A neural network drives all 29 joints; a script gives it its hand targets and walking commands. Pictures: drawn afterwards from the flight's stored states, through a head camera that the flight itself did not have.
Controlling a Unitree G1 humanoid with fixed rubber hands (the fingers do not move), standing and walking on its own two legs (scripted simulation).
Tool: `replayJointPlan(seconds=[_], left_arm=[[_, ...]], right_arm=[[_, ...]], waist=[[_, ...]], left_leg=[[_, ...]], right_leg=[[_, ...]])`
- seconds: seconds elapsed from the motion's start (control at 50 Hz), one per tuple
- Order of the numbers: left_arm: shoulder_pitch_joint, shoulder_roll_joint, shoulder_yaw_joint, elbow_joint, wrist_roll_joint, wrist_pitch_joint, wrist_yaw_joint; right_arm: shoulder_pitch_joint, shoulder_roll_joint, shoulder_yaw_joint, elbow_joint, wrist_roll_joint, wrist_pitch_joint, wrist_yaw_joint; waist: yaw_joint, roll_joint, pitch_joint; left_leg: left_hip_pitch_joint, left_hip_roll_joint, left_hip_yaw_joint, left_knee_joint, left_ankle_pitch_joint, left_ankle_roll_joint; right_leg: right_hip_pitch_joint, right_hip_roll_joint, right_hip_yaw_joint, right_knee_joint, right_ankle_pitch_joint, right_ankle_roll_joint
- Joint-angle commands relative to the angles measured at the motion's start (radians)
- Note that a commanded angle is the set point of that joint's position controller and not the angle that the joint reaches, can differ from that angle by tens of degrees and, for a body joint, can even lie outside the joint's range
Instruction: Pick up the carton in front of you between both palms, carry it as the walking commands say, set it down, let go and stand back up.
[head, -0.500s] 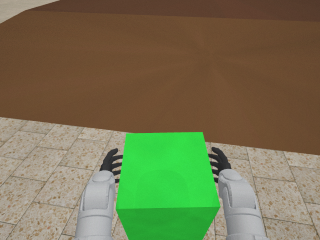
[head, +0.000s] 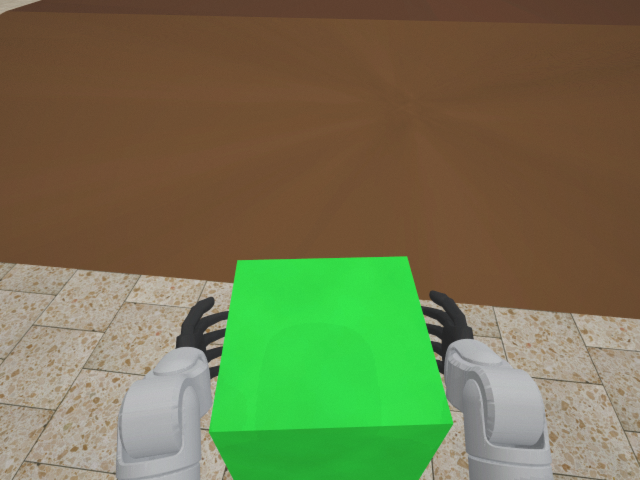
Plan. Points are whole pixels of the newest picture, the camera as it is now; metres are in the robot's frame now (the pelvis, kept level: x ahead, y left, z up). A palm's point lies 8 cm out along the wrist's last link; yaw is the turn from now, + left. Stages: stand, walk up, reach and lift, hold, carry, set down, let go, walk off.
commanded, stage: carry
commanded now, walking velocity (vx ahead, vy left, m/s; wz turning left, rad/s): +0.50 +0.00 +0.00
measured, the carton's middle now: (325, 383) +0.27 +0.01 +0.01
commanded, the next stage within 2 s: none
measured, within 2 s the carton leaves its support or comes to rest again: neither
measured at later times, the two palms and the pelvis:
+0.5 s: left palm (264, 203) +0.55 +0.11 +0.08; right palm (435, 195) +0.58 -0.19 +0.08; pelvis +0.30 -0.06 +0.01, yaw +3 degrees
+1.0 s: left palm (269, 114) +0.90 +0.14 +0.08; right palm (395, 112) +0.89 -0.16 +0.09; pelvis +0.63 -0.01 +0.01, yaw -1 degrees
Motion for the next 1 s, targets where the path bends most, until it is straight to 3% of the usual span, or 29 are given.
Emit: replayJointPlan(seconds=[0.0,0.06,0.16,0.2,0.22,0.24,0.26,0.28,0.3,0.34,0.36,0.38,0.44,0.52,0.62,0.66,0.68,0.7,0.72,0.74,0.76,0.78,0.82,0.86,0.98], left_arm=[[-0.587,-0.861,-0.745,-0.096,-0.440,0.022,-0.271],[-0.550,-0.858,-0.729,-0.067,-0.415,0.032,-0.252],[-0.503,-0.846,-0.701,-0.034,-0.368,0.046,-0.231],[-0.505,-0.849,-0.694,-0.030,-0.364,0.048,-0.232],[-0.502,-0.849,-0.690,-0.024,-0.364,0.049,-0.233],[-0.492,-0.849,-0.685,-0.014,-0.362,0.049,-0.235],[-0.483,-0.831,-0.675,-0.006,-0.349,0.046,-0.236],[-0.487,-0.849,-0.674,0.009,-0.345,0.040,-0.238],[-0.500,-0.882,-0.685,-0.010,-0.359,0.035,-0.241],[-0.539,-0.953,-0.714,-0.049,-0.379,0.014,-0.248],[-0.553,-0.978,-0.729,-0.069,-0.389,0.002,-0.252],[-0.564,-0.988,-0.739,-0.082,-0.399,-0.009,-0.255],[-0.538,-0.972,-0.765,-0.110,-0.424,-0.025,-0.268],[-0.482,-0.914,-0.765,-0.116,-0.422,-0.026,-0.280],[-0.420,-0.855,-0.734,-0.108,-0.389,-0.002,-0.273],[-0.429,-0.839,-0.727,-0.109,-0.381,0.009,-0.268],[-0.441,-0.830,-0.727,-0.112,-0.382,0.015,-0.266],[-0.448,-0.820,-0.726,-0.114,-0.380,0.021,-0.263],[-0.467,-0.806,-0.725,-0.114,-0.378,0.027,-0.262],[-0.490,-0.814,-0.742,-0.136,-0.387,0.038,-0.260],[-0.503,-0.812,-0.740,-0.122,-0.383,0.036,-0.261],[-0.512,-0.852,-0.747,-0.105,-0.385,0.028,-0.262],[-0.516,-0.919,-0.753,-0.101,-0.391,0.004,-0.264],[-0.498,-0.956,-0.761,-0.102,-0.387,-0.013,-0.258],[-0.446,-0.930,-0.774,-0.129,-0.355,-0.032,-0.228]], right_arm=[[-0.522,0.881,0.661,-0.141,0.395,0.029,0.217],[-0.522,0.870,0.670,-0.130,0.423,0.050,0.226],[-0.496,0.846,0.659,-0.086,0.432,0.070,0.245],[-0.508,0.845,0.661,-0.085,0.429,0.074,0.249],[-0.504,0.844,0.661,-0.084,0.424,0.076,0.250],[-0.505,0.831,0.658,-0.082,0.421,0.078,0.250],[-0.525,0.831,0.663,-0.101,0.422,0.084,0.251],[-0.554,0.842,0.668,-0.108,0.428,0.087,0.251],[-0.550,0.870,0.671,-0.089,0.428,0.080,0.254],[-0.547,0.921,0.675,-0.101,0.423,0.054,0.257],[-0.533,0.936,0.682,-0.111,0.417,0.039,0.255],[-0.530,0.963,0.691,-0.115,0.415,0.027,0.252],[-0.465,0.971,0.698,-0.116,0.386,-0.006,0.234],[-0.410,0.936,0.698,-0.128,0.358,-0.015,0.216],[-0.392,0.880,0.687,-0.156,0.369,0.018,0.222],[-0.408,0.861,0.681,-0.154,0.380,0.033,0.230],[-0.405,0.855,0.674,-0.145,0.383,0.038,0.234],[-0.396,0.845,0.664,-0.131,0.383,0.043,0.238],[-0.394,0.835,0.658,-0.127,0.383,0.048,0.241],[-0.400,0.826,0.643,-0.089,0.375,0.041,0.246],[-0.386,0.860,0.651,-0.075,0.386,0.039,0.250],[-0.417,0.887,0.658,-0.099,0.397,0.033,0.252],[-0.458,0.946,0.680,-0.127,0.415,0.018,0.255],[-0.468,0.968,0.692,-0.149,0.426,0.005,0.259],[-0.416,0.905,0.691,-0.179,0.433,0.002,0.273]], waist=[[-0.033,0.050,-0.125],[-0.029,0.117,-0.107],[-0.028,0.178,-0.068],[-0.014,0.154,-0.074],[-0.008,0.117,-0.108],[0.010,0.063,-0.171],[0.026,-0.169,-0.233],[0.027,-0.299,-0.230],[0.018,-0.211,-0.221],[0.010,-0.048,-0.220],[0.005,-0.029,-0.217],[0.004,-0.051,-0.221],[0.008,-0.095,-0.207],[0.011,-0.120,-0.140],[0.016,-0.145,-0.044],[0.012,-0.151,-0.046],[-0.002,-0.134,-0.079],[-0.016,-0.095,-0.134],[-0.042,-0.002,-0.196],[-0.043,0.277,-0.280],[-0.034,0.293,-0.234],[-0.031,0.227,-0.227],[-0.027,0.050,-0.212],[-0.020,0.080,-0.217],[-0.021,0.155,-0.130]], left_leg=[[0.412,0.364,-0.460,-0.298,-0.026,0.129],[0.347,0.274,-0.267,-0.312,0.076,0.087],[0.277,0.227,-0.119,-0.252,0.228,0.041],[0.215,0.205,-0.054,-0.132,0.278,0.013],[0.154,0.169,0.001,0.007,0.338,-0.009],[0.039,0.142,0.019,0.196,0.281,-0.039],[-0.171,0.055,0.015,0.506,0.052,-0.095],[-0.395,-0.021,-0.083,0.702,-0.220,-0.087],[-0.442,0.047,-0.175,0.805,-0.210,-0.055],[-0.432,0.116,-0.210,0.783,-0.102,-0.028],[-0.402,0.135,-0.215,0.720,-0.050,-0.030],[-0.369,0.128,-0.195,0.669,-0.018,-0.035],[-0.363,0.098,-0.136,0.524,0.031,-0.050],[-0.384,0.071,-0.069,0.288,0.129,-0.059],[-0.276,0.029,0.010,0.063,0.237,-0.028],[-0.167,0.009,0.037,0.020,0.240,-0.010],[-0.032,-0.026,0.076,-0.020,0.230,-0.010],[0.164,-0.047,0.089,-0.014,0.152,-0.007],[0.368,0.113,-0.125,-0.045,0.025,0.009],[0.593,0.388,-0.621,-0.162,-0.148,0.170],[0.591,0.416,-0.736,-0.261,0.011,0.194],[0.555,0.394,-0.617,-0.231,0.154,0.178],[0.436,0.347,-0.421,-0.208,0.305,0.116],[0.366,0.305,-0.302,-0.242,0.277,0.071],[0.389,0.236,-0.130,-0.280,0.340,0.068]], right_leg=[[-0.403,-0.081,0.029,0.027,0.055,-0.004],[-0.281,-0.044,-0.043,-0.181,0.193,0.024],[-0.080,0.013,-0.148,-0.419,0.363,0.017],[0.091,0.042,-0.199,-0.481,0.379,0.005],[0.244,0.067,-0.231,-0.493,0.326,-0.005],[0.441,0.005,-0.145,-0.484,0.263,-0.012],[0.572,-0.270,0.315,-0.647,-0.002,-0.103],[0.663,-0.398,0.600,-0.760,0.034,-0.210],[0.636,-0.398,0.542,-0.742,0.155,-0.212],[0.534,-0.338,0.365,-0.713,0.319,-0.165],[0.493,-0.313,0.281,-0.728,0.367,-0.134],[0.470,-0.291,0.210,-0.738,0.390,-0.113],[0.483,-0.248,0.092,-0.754,0.466,-0.110],[0.526,-0.204,-0.008,-0.749,0.601,-0.110],[0.518,-0.182,-0.085,-0.732,0.714,-0.090],[0.519,-0.180,-0.118,-0.646,0.836,-0.069],[0.485,-0.157,-0.167,-0.527,0.883,-0.048],[0.392,-0.120,-0.192,-0.370,0.847,-0.028],[0.213,-0.099,-0.168,-0.154,0.572,0.000],[-0.109,0.025,-0.125,0.165,0.274,0.048],[-0.267,0.058,-0.014,0.310,0.003,0.028],[-0.295,0.000,0.044,0.373,0.021,0.002],[-0.268,-0.072,0.069,0.285,0.130,-0.015],[-0.207,-0.074,0.039,0.166,0.200,-0.008],[-0.255,-0.046,-0.064,-0.163,0.333,0.026]])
